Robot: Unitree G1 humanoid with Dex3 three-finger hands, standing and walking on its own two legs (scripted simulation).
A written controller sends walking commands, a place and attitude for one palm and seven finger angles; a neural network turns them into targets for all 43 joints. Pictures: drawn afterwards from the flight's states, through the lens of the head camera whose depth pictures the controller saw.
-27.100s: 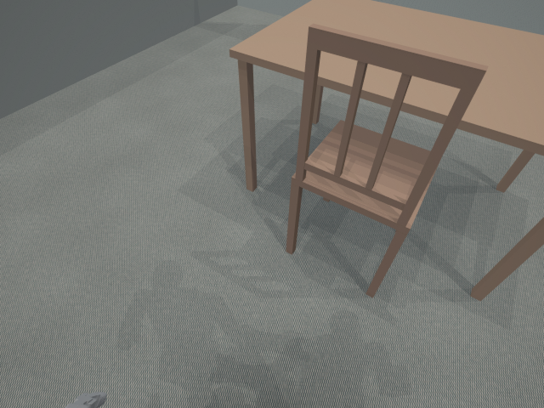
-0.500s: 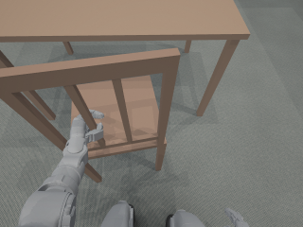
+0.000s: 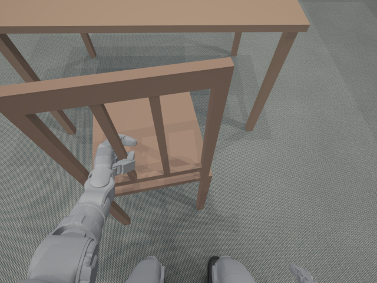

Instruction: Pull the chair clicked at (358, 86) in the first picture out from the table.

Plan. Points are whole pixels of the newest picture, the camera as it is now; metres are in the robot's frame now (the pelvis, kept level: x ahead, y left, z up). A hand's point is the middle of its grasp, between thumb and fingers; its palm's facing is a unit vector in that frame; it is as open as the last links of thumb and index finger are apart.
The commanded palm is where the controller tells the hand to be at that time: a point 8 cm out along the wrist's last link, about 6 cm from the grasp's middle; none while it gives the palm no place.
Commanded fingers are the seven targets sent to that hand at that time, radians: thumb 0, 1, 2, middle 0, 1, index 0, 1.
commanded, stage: step backward, pulling the chair out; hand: left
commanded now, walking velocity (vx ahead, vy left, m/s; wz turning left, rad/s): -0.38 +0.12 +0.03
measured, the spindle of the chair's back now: (119, 149) +0.40 +0.17 -0.03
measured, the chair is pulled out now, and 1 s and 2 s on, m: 0.30 0.58 0.66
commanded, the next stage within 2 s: stop walking, hand still on the chair in 0.70 s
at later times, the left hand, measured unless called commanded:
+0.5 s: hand (117, 217) +0.25 +0.16 -0.05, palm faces +0.08 -0.98 -0.19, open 5.3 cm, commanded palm +0.26 +0.21 -0.05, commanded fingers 0.00 0.90 0.90 -0.50 -1.45 -0.50 -1.45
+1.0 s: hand out of the picture +0.11 +0.17 -0.05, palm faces +0.07 -0.98 -0.19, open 5.3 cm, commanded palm +0.09 +0.22 -0.03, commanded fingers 0.00 0.90 0.90 -0.50 -1.45 -0.50 -1.45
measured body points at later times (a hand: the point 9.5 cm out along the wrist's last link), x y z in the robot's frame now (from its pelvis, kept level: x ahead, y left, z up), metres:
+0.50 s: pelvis -0.12 +0.01 +0.01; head -0.04 +0.00 +0.45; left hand +0.24 +0.21 -0.04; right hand -0.04 -0.27 -0.13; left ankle -0.10 +0.14 -0.70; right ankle -0.06 -0.12 -0.72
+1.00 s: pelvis -0.23 +0.02 +0.01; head -0.18 +0.02 +0.45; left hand +0.10 +0.22 -0.04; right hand -0.15 -0.25 -0.12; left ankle -0.17 +0.14 -0.72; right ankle -0.16 -0.12 -0.72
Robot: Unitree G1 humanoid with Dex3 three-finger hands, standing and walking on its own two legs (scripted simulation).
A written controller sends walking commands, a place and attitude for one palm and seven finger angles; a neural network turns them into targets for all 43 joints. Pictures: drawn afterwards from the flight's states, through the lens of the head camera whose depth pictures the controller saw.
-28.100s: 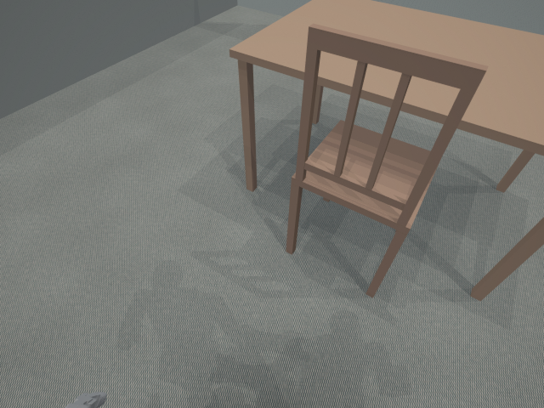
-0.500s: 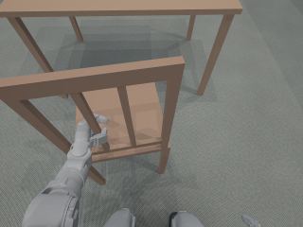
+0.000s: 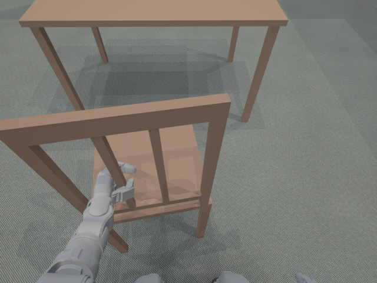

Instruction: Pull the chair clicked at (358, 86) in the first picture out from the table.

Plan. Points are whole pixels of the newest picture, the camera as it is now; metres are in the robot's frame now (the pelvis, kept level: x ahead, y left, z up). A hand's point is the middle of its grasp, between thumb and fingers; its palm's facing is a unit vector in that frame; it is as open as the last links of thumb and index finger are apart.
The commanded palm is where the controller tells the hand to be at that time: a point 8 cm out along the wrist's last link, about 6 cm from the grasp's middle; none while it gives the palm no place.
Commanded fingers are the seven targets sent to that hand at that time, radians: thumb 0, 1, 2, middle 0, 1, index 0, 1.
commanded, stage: stop walking, hand still on the chair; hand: left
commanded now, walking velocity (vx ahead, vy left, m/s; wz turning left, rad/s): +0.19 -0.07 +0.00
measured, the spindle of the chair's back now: (118, 177) +0.35 +0.18 -0.03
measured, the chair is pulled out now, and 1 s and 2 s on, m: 0.58 0.66 0.66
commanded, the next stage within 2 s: open the thumb and straighten the fingers in 0.84 s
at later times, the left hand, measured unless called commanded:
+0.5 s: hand (118, 221) +0.25 +0.16 -0.06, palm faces +0.11 -0.98 -0.19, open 5.3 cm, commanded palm +0.23 +0.21 -0.04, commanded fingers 0.00 0.90 0.90 -0.50 -1.45 -0.50 -1.45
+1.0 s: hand (118, 220) +0.26 +0.17 -0.06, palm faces +0.14 -0.98 -0.16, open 5.3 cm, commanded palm +0.23 +0.21 -0.04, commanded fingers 0.00 0.42 0.67 -0.50 -1.45 -0.50 -1.45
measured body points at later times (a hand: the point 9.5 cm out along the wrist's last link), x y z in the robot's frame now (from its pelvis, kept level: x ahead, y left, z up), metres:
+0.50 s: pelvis +0.03 +0.00 +0.01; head +0.03 +0.00 +0.46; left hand +0.24 +0.22 -0.04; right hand +0.16 -0.24 -0.09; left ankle +0.05 +0.12 -0.73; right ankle +0.07 -0.14 -0.73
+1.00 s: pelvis +0.05 +0.00 +0.01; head +0.06 +0.00 +0.46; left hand +0.25 +0.22 -0.04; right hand +0.20 -0.24 -0.08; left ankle +0.05 +0.12 -0.73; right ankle +0.07 -0.14 -0.73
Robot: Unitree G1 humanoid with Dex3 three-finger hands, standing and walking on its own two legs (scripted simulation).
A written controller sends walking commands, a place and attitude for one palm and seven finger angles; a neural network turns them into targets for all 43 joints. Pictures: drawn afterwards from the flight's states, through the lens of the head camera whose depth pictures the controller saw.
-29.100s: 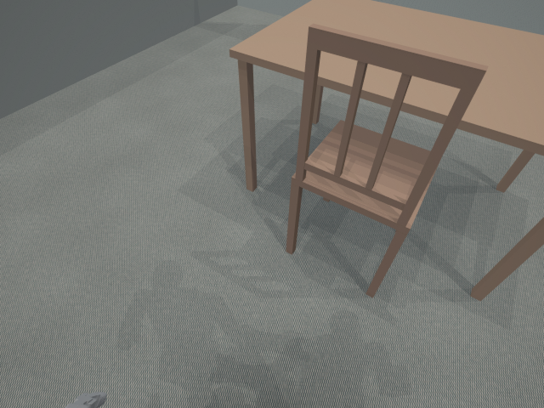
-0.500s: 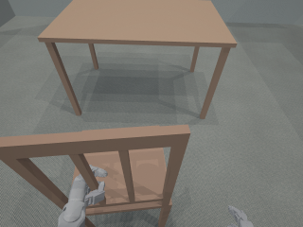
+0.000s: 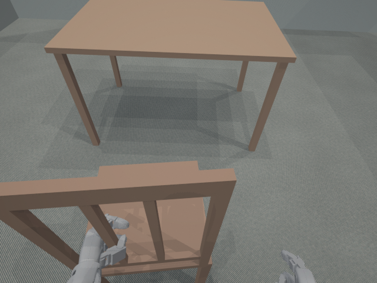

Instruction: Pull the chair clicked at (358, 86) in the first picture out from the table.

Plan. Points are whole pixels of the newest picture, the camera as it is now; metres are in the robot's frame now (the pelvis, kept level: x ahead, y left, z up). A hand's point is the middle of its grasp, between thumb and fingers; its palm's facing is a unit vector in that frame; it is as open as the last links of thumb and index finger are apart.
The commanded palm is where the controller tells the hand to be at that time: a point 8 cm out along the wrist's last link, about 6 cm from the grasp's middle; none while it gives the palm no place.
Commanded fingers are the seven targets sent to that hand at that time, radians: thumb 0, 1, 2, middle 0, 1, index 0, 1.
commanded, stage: open the thumb and straighten the fingers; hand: left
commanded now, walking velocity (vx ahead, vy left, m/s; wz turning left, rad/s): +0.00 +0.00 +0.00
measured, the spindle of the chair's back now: (109, 237) +0.22 +0.19 -0.05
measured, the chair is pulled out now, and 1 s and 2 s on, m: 0.66 0.66 0.66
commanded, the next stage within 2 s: draw the fingers out of the gap in 0.68 s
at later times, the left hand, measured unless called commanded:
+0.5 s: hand (121, 244) +0.22 +0.17 -0.07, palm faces +0.13 -0.97 -0.18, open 15.2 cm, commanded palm +0.19 +0.21 -0.05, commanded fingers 0.00 -0.55 0.20 -0.03 -0.07 -0.03 -0.07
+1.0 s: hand (116, 264) +0.18 +0.17 -0.07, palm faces +0.14 -0.97 -0.19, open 17.4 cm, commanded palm +0.14 +0.21 -0.05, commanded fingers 0.00 -0.55 0.20 0.00 0.00 0.00 0.00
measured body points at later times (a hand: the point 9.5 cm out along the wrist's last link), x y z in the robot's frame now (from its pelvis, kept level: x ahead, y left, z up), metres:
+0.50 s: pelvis +0.02 -0.01 -0.04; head +0.05 -0.02 +0.41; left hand +0.21 +0.22 -0.06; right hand +0.20 -0.24 -0.12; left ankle +0.00 +0.13 -0.74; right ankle +0.02 -0.13 -0.74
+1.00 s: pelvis +0.03 -0.01 -0.05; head +0.05 -0.01 +0.40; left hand +0.17 +0.22 -0.06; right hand +0.21 -0.24 -0.12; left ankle +0.00 +0.13 -0.74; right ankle +0.02 -0.13 -0.74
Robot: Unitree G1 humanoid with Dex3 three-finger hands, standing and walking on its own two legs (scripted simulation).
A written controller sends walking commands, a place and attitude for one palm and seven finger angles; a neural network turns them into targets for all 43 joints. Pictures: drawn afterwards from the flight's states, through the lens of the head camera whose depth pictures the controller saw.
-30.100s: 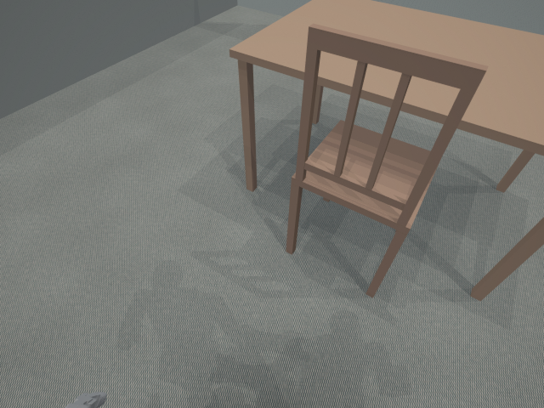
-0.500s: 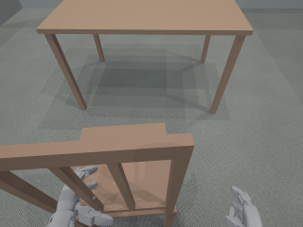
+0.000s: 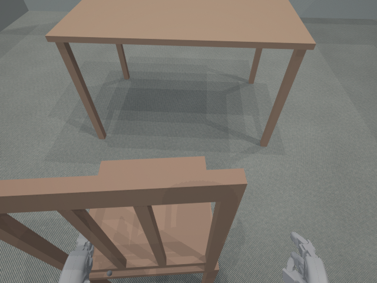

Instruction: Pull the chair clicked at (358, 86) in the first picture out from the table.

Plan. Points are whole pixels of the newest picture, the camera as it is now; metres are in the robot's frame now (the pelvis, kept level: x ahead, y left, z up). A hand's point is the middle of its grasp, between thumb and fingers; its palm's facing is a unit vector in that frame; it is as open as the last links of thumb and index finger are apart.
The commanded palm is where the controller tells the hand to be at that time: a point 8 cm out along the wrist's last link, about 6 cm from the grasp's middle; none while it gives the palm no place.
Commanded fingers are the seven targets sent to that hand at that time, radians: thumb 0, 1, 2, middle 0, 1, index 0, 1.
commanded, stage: draw the fingers out of the gap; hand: left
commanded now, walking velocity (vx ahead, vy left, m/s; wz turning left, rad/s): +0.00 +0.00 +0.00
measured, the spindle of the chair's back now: (102, 242) +0.21 +0.18 +0.00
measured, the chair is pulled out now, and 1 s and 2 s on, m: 0.66 0.66 0.65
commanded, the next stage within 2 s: draw the hand back to the body in 0.54 s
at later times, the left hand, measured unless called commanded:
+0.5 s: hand out of the picture +0.10 +0.17 -0.02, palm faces +0.09 -0.98 -0.18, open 17.5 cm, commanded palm +0.05 +0.22 +0.00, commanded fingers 0.00 -0.55 0.20 0.00 0.00 0.00 0.00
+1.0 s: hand out of the picture +0.11 +0.18 +0.05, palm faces +0.01 -1.00 -0.09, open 17.5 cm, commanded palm +0.05 +0.25 +0.07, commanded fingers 0.00 -0.55 0.20 0.00 0.00 0.00 0.00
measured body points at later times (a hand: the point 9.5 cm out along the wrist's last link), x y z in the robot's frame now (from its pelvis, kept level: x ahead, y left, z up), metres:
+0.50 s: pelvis -0.01 +0.01 -0.01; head +0.01 +0.01 +0.44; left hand +0.09 +0.22 -0.01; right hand +0.17 -0.23 -0.07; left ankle -0.01 +0.13 -0.69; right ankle -0.02 -0.13 -0.69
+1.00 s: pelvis -0.03 +0.01 -0.03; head +0.00 +0.01 +0.42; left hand +0.10 +0.24 +0.06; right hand +0.18 -0.22 -0.09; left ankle -0.01 +0.13 -0.69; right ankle -0.02 -0.13 -0.69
